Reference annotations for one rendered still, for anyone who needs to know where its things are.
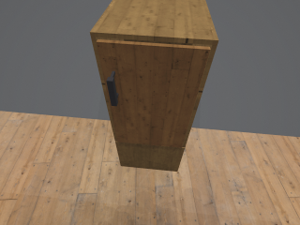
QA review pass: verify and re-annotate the handle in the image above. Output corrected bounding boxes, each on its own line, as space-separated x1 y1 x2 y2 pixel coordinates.
106 71 119 107

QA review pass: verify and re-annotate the cupboard door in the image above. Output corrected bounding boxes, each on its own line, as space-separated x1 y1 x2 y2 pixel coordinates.
96 39 211 148

